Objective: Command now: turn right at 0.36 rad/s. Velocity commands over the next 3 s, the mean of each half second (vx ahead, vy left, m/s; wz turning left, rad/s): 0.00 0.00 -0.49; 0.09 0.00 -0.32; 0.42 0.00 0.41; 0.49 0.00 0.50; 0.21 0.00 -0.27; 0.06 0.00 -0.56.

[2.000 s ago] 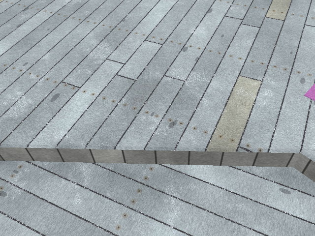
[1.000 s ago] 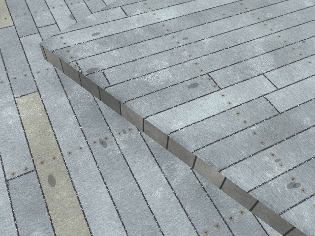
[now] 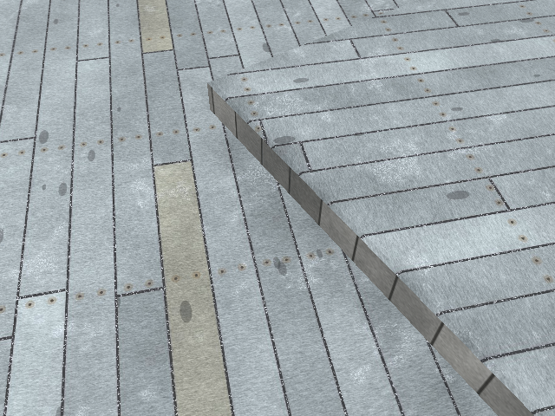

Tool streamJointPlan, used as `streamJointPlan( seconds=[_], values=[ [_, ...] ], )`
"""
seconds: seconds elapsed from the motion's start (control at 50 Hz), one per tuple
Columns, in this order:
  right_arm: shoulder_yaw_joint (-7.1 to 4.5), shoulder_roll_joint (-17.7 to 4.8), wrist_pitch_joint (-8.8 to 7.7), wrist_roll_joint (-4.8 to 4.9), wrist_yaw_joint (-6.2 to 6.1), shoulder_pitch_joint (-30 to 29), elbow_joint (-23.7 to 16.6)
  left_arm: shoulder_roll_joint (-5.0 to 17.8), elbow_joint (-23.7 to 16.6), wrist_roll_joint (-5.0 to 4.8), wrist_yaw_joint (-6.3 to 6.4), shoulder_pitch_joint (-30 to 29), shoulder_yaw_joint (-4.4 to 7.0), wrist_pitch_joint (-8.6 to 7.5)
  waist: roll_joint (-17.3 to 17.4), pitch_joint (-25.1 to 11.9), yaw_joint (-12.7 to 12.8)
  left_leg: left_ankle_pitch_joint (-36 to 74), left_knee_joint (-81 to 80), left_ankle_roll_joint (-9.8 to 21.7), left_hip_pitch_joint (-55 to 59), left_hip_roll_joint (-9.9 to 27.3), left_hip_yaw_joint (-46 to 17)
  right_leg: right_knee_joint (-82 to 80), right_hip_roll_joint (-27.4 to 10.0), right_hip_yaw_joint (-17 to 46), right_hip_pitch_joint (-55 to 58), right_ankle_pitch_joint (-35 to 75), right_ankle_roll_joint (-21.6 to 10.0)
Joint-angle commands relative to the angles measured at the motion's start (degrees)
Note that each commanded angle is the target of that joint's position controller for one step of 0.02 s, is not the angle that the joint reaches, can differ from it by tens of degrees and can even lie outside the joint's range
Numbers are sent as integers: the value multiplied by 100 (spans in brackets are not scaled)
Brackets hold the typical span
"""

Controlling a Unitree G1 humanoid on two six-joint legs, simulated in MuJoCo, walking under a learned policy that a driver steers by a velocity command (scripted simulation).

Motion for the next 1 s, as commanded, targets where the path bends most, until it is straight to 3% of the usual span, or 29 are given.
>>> streamJointPlan(
  seconds=[0.02,0.08,0.14,0.16,0.18,0.2,0.22,0.26,0.28,0.34,0.44,0.52,0.62,0.68,0.7,0.72,0.74,0.76,0.78,0.8,0.82,0.84,0.88,0.94,1.0],
  values=[
    [-316,-1029,-137,24,-74,-84,-364,491,-580,-40,-30,-297,190,28,1192,-172,-221,2848,-967,1338,301,1978,-1447,1251,-195,-102,-914,-1106,-6],
    [-374,-1135,-132,123,-51,-430,-370,434,-608,-36,-115,-150,178,113,991,-357,-139,3106,-703,1129,242,1761,-872,628,-226,-348,-412,-401,15],
    [-354,-1023,-74,233,-31,-475,-290,517,-552,-34,-178,331,259,145,788,-579,85,2307,122,710,-73,1409,-272,-918,164,-688,661,918,-188],
    [-311,-823,-95,170,3,-69,-171,825,-601,-1,-118,421,362,131,-81,-589,13,1126,1161,264,-635,981,229,-1598,-85,69,1260,2221,-437],
    [-168,-467,-99,-108,-6,-266,-549,1735,-835,75,-33,383,538,66,-1817,-503,-112,-1943,2891,-402,-2415,-21,476,-2117,-1832,2867,1795,4074,-1579],
    [-222,-688,-129,13,-54,-655,-577,1471,-892,295,-84,638,427,-68,-1075,-1041,304,-2474,3861,-361,-2425,-139,-554,-2304,-2216,3381,1700,3932,-2301],
    [-272,-848,-116,136,-62,-639,-546,1311,-913,288,-92,397,370,-175,-669,-788,144,-2068,4155,-288,-2569,-13,-677,-2247,-2018,2832,1580,3661,-2176],
    [-343,-963,-105,65,-121,-563,-365,1085,-951,51,4,-42,323,-185,-209,-533,-27,-1100,3788,-252,-2664,186,-707,-2151,-1464,2121,1495,2956,-1583],
    [-359,-962,-108,58,-119,-522,-332,1014,-980,11,62,-128,278,-149,-281,-552,-93,-782,3664,-293,-2393,178,-704,-2161,-1256,1885,1320,3098,-1464],
    [-316,-759,-129,104,-49,-362,-258,964,-1045,47,163,-49,251,-73,-371,-754,-121,-297,3459,-422,-2170,-16,-626,-2193,-1045,1685,1429,3290,-1456],
    [-278,-673,-164,112,-40,-603,-275,1046,-1090,29,256,34,303,17,-477,-634,-8,-94,2263,-580,-2137,-90,-714,-2250,-931,1991,1513,2351,-1433],
    [-277,-680,-247,133,28,-682,-256,1093,-1159,49,247,-52,347,71,-628,-512,35,-157,1524,-563,-1680,-175,-759,-2227,-828,2329,1126,1785,-1440],
    [-298,-739,-390,176,140,-584,-219,1107,-1247,20,191,-213,383,141,-723,-665,28,-298,685,-426,-1076,-315,-761,-1938,-787,2837,1156,2577,-1396],
    [-323,-737,-457,172,220,-138,-41,991,-1301,-63,209,-447,348,192,-685,-833,-224,578,-676,-253,-287,-266,-596,-1562,-591,2818,1138,2918,-1144],
    [-344,-803,-464,126,219,-53,4,857,-1287,-73,233,-363,304,196,-536,-862,-234,1297,-1174,-127,225,-8,-692,-1368,-384,2651,859,2377,-902],
    [-371,-1088,-439,21,198,-144,-99,567,-1245,31,218,-6,211,178,433,-988,-5,1929,-1348,260,785,995,-1689,-507,109,2028,326,796,-560],
    [-408,-1398,-397,-142,208,-304,-119,652,-1323,11,226,98,243,135,1539,-572,168,2964,-1360,1217,715,1836,-2801,382,1012,1121,-755,-1262,-210],
    [-363,-1159,-416,-124,217,-330,-166,1073,-1242,113,244,163,370,89,1296,-579,39,2728,-1395,1759,369,2253,-3114,1642,676,1010,-878,-1536,66],
    [-285,-941,-428,-41,201,-377,-162,1231,-1125,64,238,175,437,90,933,-564,37,1642,-1479,1606,339,1930,-2729,2056,535,999,-936,-1054,129],
    [-178,-764,-235,-95,222,-207,-23,864,-867,404,69,314,330,154,348,-449,-13,799,-1577,1274,153,1555,-2272,1942,689,834,-752,-391,-18],
    [-222,-826,-362,121,175,-297,-29,789,-1022,76,157,137,343,139,1065,-317,-24,-407,-1743,1171,512,1289,-2222,2004,450,836,-1262,-276,190],
    [-177,-786,-400,179,155,-173,54,734,-1007,21,155,66,284,97,1250,-251,-153,-890,-1876,1124,704,1207,-2213,1927,397,765,-1481,-90,243],
    [-179,-857,-407,174,121,127,155,627,-1103,76,119,-297,217,-40,1195,-99,-333,-952,-2065,1153,836,1108,-2182,1289,192,182,-1519,68,300],
    [-227,-1074,-383,201,100,383,207,334,-1185,82,77,-701,105,-282,1148,-76,-516,-397,-2034,1181,667,1002,-2085,26,166,-81,-855,-24,259],
    [-279,-1257,-346,254,141,530,225,413,-1083,-1,2,-493,134,-470,1160,-62,-402,-382,-1932,1271,205,973,-2170,-1136,323,-197,85,101,103]
  ],
)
